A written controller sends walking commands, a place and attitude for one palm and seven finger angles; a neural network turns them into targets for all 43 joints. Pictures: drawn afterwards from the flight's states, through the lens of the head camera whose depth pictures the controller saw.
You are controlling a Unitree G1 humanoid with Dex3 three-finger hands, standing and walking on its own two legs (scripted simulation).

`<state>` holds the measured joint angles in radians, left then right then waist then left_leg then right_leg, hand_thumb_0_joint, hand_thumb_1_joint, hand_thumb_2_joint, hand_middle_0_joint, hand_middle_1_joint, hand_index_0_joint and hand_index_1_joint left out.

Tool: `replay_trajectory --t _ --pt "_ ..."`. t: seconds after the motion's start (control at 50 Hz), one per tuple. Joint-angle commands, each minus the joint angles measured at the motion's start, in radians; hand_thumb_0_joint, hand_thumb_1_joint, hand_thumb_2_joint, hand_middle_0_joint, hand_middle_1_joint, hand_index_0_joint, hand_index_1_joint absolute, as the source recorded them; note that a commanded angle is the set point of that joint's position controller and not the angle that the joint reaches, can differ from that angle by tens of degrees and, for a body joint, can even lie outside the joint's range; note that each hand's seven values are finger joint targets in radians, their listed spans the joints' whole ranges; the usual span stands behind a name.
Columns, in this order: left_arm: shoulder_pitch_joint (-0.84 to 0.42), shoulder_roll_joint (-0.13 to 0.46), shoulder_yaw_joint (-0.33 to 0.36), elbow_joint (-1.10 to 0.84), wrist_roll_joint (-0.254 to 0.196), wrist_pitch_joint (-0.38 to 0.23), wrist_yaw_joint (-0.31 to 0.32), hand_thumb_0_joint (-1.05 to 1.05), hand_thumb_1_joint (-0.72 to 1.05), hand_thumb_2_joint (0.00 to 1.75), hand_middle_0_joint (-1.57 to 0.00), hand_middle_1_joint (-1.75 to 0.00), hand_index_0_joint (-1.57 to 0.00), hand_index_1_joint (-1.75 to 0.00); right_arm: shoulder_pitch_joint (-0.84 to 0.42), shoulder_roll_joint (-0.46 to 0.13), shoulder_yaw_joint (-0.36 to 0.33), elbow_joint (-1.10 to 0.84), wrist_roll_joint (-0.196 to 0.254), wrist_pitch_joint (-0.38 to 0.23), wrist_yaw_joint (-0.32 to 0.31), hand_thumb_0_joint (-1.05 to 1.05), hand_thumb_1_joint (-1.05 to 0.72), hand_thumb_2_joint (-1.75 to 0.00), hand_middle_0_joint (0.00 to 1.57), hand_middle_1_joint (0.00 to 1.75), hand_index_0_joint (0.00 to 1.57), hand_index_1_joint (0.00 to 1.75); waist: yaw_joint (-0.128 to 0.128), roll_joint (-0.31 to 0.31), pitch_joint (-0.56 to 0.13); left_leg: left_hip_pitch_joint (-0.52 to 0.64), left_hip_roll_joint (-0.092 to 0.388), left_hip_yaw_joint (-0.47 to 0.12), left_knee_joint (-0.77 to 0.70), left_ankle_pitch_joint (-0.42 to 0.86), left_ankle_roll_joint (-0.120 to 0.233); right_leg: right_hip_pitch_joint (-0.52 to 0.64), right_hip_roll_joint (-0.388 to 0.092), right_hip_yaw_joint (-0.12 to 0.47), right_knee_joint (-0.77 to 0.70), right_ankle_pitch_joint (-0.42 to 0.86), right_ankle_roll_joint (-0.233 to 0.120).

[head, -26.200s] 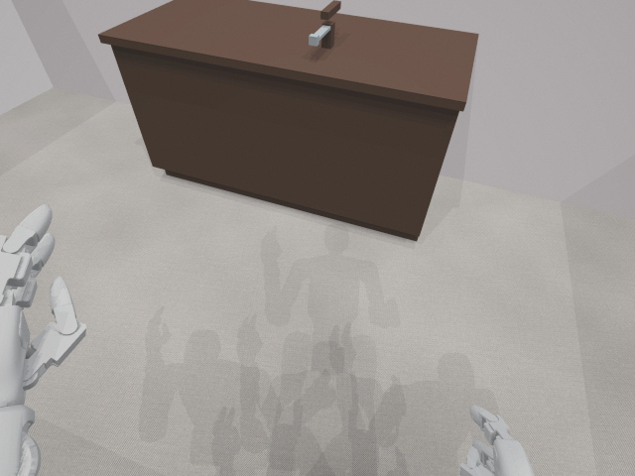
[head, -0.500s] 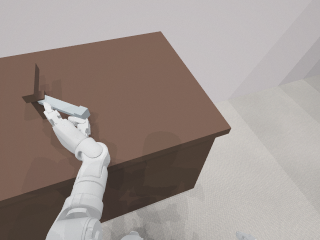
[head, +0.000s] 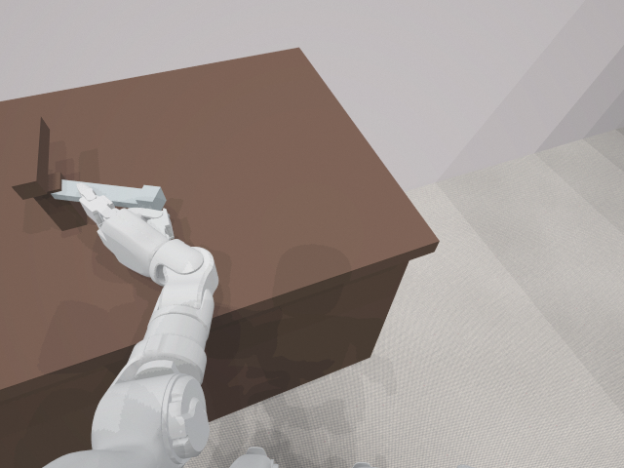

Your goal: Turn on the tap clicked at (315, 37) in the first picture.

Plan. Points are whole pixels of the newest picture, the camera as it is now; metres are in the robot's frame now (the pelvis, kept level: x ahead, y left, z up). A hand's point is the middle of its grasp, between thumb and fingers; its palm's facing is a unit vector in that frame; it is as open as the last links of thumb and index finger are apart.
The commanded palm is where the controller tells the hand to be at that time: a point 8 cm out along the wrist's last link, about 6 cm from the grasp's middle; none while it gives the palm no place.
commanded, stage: push the lever round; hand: left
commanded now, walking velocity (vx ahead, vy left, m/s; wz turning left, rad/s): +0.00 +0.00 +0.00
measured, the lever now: (151, 200) +0.46 +0.22 +0.07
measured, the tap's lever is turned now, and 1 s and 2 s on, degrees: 61 77 77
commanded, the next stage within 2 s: lift the hand up off the lever in 0.28 s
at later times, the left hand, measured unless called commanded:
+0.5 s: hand (171, 197) +0.48 +0.20 +0.06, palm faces +0.82 -0.55 -0.12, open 7.9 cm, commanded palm +0.41 +0.20 +0.07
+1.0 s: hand (159, 194) +0.46 +0.20 +0.09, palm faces +0.82 -0.57 -0.10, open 7.8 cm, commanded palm +0.40 +0.20 +0.09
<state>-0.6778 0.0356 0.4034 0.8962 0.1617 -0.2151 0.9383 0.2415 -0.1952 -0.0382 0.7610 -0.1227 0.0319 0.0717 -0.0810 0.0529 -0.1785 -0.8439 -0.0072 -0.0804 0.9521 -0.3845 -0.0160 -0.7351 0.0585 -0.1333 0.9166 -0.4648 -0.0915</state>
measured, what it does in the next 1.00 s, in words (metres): stands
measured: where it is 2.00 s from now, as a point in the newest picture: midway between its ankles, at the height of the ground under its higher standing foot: outside the picture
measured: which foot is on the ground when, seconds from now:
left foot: down 0.00-1.00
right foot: down 0.00-1.00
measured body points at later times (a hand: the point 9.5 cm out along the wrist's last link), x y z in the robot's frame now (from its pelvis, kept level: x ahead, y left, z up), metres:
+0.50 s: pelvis +0.01 +0.00 +0.00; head +0.09 +0.00 +0.45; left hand +0.43 +0.22 +0.07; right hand +0.05 -0.25 -0.13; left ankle +0.04 +0.13 -0.68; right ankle -0.01 -0.06 -0.68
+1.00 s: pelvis +0.02 +0.01 +0.01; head +0.07 +0.01 +0.46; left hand +0.41 +0.23 +0.10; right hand +0.10 -0.23 -0.12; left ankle +0.04 +0.13 -0.68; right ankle -0.01 -0.06 -0.68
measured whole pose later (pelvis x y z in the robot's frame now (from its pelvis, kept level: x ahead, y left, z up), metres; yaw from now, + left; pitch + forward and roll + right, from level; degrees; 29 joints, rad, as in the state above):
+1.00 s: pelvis +0.02 +0.01 +0.01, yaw +0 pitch +15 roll -2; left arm -0.67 0.03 0.39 0.83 0.16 -0.15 0.93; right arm 0.25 -0.20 -0.04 0.75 -0.12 0.02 0.10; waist -0.08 0.05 -0.18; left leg -0.76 -0.01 -0.07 0.89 -0.39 0.00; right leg -0.65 0.06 -0.12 0.84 -0.46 -0.07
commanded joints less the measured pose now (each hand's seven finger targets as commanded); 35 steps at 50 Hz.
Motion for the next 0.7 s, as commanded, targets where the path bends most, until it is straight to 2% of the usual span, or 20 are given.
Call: replay_trajectory --t 0.0,0.06,0.08,0.16,0.18,0.22,0.26,0.28,0.32,0.36,0.38,0.42,0.44,0.48,0.52,0.56,0.58,0.6,0.64,0.68 --pt "-0.457 0.141 -0.042 -0.173 0.045 -0.055 -0.001 0.0 0.9 0.9 -0.15 -0.15 -0.15 -0.15 0.037 -0.128 -0.038 -0.089 -0.002 -0.028 -0.004 0.0 -0.9 -0.9 0.2 0.3 0.2 0.3 -0.036 -0.028 -0.337 0.214 -0.013 0.023 -0.064 0.2 0.048 0.14 -0.052 0.104 -0.174 0.335 0.073" --pt "-0.474 0.172 -0.012 -0.133 0.045 -0.055 0.002 0.0 0.9 0.9 -0.15 -0.15 -0.15 -0.15 0.052 -0.132 -0.038 -0.085 -0.004 -0.029 -0.004 0.0 -0.9 -0.9 0.2 0.3 0.2 0.3 -0.046 -0.062 -0.329 0.184 -0.014 0.03 -0.054 0.188 0.053 0.15 -0.056 0.113 -0.182 0.359 0.083" --pt "-0.458 0.22 0.032 -0.12 0.051 -0.054 0.006 0.0 0.9 0.9 -0.15 -0.15 -0.15 -0.15 0.062 -0.139 -0.043 -0.076 -0.004 -0.027 -0.006 0.0 -0.9 -0.9 0.2 0.3 0.2 0.3 -0.031 -0.053 -0.342 0.178 -0.014 0.028 -0.053 0.193 0.052 0.162 -0.055 0.117 -0.178 0.365 0.08" --pt "-0.482 0.195 0.006 -0.124 0.057 -0.061 0.004 0.0 0.9 0.9 -0.15 -0.15 -0.15 -0.15 0.077 -0.134 -0.041 -0.086 -0.006 -0.025 0.0 0.0 -0.9 -0.9 0.2 0.3 0.2 0.3 -0.048 -0.05 -0.356 0.182 -0.014 0.036 -0.051 0.213 0.054 0.172 -0.058 0.117 -0.175 0.418 0.089" --pt "-0.472 0.243 0.052 -0.103 0.059 -0.058 0.007 0.0 0.9 0.9 -0.15 -0.15 -0.15 -0.15 0.088 -0.142 -0.045 -0.076 -0.006 -0.023 -0.002 0.0 -0.9 -0.9 0.2 0.3 0.2 0.3 -0.038 -0.047 -0.354 0.177 -0.013 0.033 -0.047 0.218 0.053 0.17 -0.058 0.118 -0.17 0.42 0.086" --pt "-0.508 0.231 0.031 -0.117 0.059 -0.065 0.003 0.0 0.9 0.9 -0.15 -0.15 -0.15 -0.15 0.097 -0.14 -0.043 -0.081 -0.004 -0.02 0.0 0.0 -0.9 -0.9 0.2 0.3 0.2 0.3 -0.05 -0.04 -0.365 0.182 -0.012 0.036 -0.05 0.223 0.053 0.179 -0.062 0.119 -0.171 0.431 0.09" --pt "-0.481 0.226 0.033 -0.1 0.056 -0.064 0.001 0.0 0.9 0.9 -0.15 -0.15 -0.15 -0.15 0.103 -0.14 -0.045 -0.086 -0.005 -0.02 0.002 0.0 -0.9 -0.9 0.2 0.3 0.2 0.3 -0.048 -0.044 -0.366 0.184 -0.012 0.04 -0.053 0.229 0.053 0.184 -0.057 0.117 -0.173 0.442 0.091" --pt "-0.483 0.257 0.06 -0.091 0.061 -0.062 0.005 0.0 0.9 0.9 -0.15 -0.15 -0.15 -0.15 0.114 -0.148 -0.047 -0.076 -0.006 -0.017 0.002 0.0 -0.9 -0.9 0.2 0.3 0.2 0.3 -0.039 -0.021 -0.368 0.195 -0.011 0.035 -0.054 0.246 0.051 0.174 -0.054 0.112 -0.166 0.436 0.083" --pt "-0.489 0.217 0.029 -0.099 0.057 -0.067 0.001 0.0 0.9 0.9 -0.15 -0.15 -0.15 -0.15 0.118 -0.142 -0.047 -0.081 -0.007 -0.017 0.008 0.0 -0.9 -0.9 0.2 0.3 0.2 0.3 -0.052 -0.041 -0.374 0.212 -0.01 0.035 -0.053 0.26 0.052 0.169 -0.049 0.105 -0.169 0.443 0.085" --pt "-0.521 0.207 0.014 -0.094 0.058 -0.068 -0.001 0.0 0.9 0.9 -0.15 -0.15 -0.15 -0.15 0.118 -0.143 -0.046 -0.078 -0.007 -0.016 0.011 0.0 -0.9 -0.9 0.2 0.3 0.2 0.3 -0.063 -0.024 -0.357 0.215 -0.008 0.036 -0.053 0.252 0.052 0.149 -0.05 0.105 -0.172 0.431 0.085" --pt "-0.506 0.244 0.049 -0.096 0.063 -0.068 0.006 0.0 0.9 0.9 -0.15 -0.15 -0.15 -0.15 0.127 -0.15 -0.051 -0.072 -0.009 -0.015 0.011 0.0 -0.9 -0.9 0.2 0.3 0.2 0.3 -0.046 -0.012 -0.369 0.229 -0.007 0.032 -0.057 0.268 0.05 0.153 -0.045 0.1 -0.168 0.424 0.079" --pt "-0.496 0.204 0.018 -0.141 0.055 -0.072 0.003 0.0 0.9 0.9 -0.15 -0.15 -0.15 -0.15 0.122 -0.143 -0.049 -0.086 -0.008 -0.017 0.016 0.0 -0.9 -0.9 0.2 0.3 0.2 0.3 -0.046 -0.009 -0.396 0.256 -0.008 0.039 -0.06 0.296 0.05 0.171 -0.044 0.098 -0.174 0.457 0.08" --pt "-0.465 0.213 0.029 -0.134 0.052 -0.066 0.002 0.0 0.9 0.9 -0.15 -0.15 -0.15 -0.15 0.127 -0.145 -0.05 -0.087 -0.007 -0.017 0.017 0.0 -0.9 -0.9 0.2 0.3 0.2 0.3 -0.042 -0.028 -0.399 0.25 -0.007 0.037 -0.062 0.3 0.049 0.188 -0.043 0.096 -0.172 0.467 0.081" --pt "-0.448 0.221 0.038 -0.137 0.055 -0.057 0.0 0.0 0.9 0.9 -0.15 -0.15 -0.15 -0.15 0.13 -0.149 -0.053 -0.081 -0.007 -0.015 0.018 0.0 -0.9 -0.9 0.2 0.3 0.2 0.3 -0.036 -0.01 -0.384 0.262 -0.005 0.033 -0.066 0.318 0.045 0.179 -0.04 0.091 -0.167 0.467 0.076" --pt "-0.483 0.197 0.009 -0.181 0.055 -0.059 0.0 0.0 0.9 0.9 -0.15 -0.15 -0.15 -0.15 0.122 -0.144 -0.051 -0.084 -0.006 -0.015 0.022 0.0 -0.9 -0.9 0.2 0.3 0.2 0.3 -0.044 0.013 -0.387 0.297 -0.001 0.032 -0.072 0.336 0.042 0.168 -0.038 0.086 -0.17 0.454 0.073" --pt "-0.461 0.174 -0.008 -0.216 0.051 -0.057 -0.002 0.0 0.9 0.9 -0.15 -0.15 -0.15 -0.15 0.12 -0.142 -0.052 -0.09 -0.007 -0.021 0.025 0.0 -0.9 -0.9 0.2 0.3 0.2 0.3 -0.039 0.004 -0.398 0.316 0.0 0.031 -0.075 0.358 0.04 0.179 -0.035 0.081 -0.176 0.469 0.071" --pt "-0.432 0.197 0.017 -0.227 0.052 -0.053 0.001 0.0 0.9 0.9 -0.15 -0.15 -0.15 -0.15 0.121 -0.146 -0.056 -0.085 -0.008 -0.021 0.025 0.0 -0.9 -0.9 0.2 0.3 0.2 0.3 -0.026 0.025 -0.401 0.333 0.003 0.025 -0.074 0.382 0.035 0.177 -0.033 0.079 -0.168 0.474 0.066" --pt "-0.424 0.178 -0.001 -0.249 0.05 -0.05 0.0 0.0 0.9 0.9 -0.15 -0.15 -0.15 -0.15 0.12 -0.143 -0.055 -0.087 -0.007 -0.022 0.028 0.0 -0.9 -0.9 0.2 0.3 0.2 0.3 -0.029 0.014 -0.409 0.346 0.005 0.024 -0.076 0.403 0.033 0.184 -0.032 0.074 -0.166 0.483 0.066" --pt "-0.402 0.135 -0.037 -0.24 0.047 -0.033 -0.009 0.0 0.9 0.9 -0.15 -0.15 -0.15 -0.15 0.106 -0.139 -0.052 -0.091 -0.006 -0.025 0.031 0.0 -0.9 -0.9 0.2 0.3 0.2 0.3 -0.034 -0.014 -0.366 0.339 0.005 0.026 -0.084 0.39 0.033 0.182 -0.031 0.068 -0.179 0.475 0.067" --pt "-0.39 0.161 -0.013 -0.226 0.042 -0.015 -0.009 0.0 0.9 0.9 -0.15 -0.15 -0.15 -0.15 0.098 -0.146 -0.053 -0.086 -0.003 -0.026 0.025 0.0 -0.9 -0.9 0.2 0.3 0.2 0.3 -0.028 -0.015 -0.339 0.323 0.004 0.025 -0.095 0.359 0.034 0.186 -0.033 0.073 -0.186 0.452 0.066"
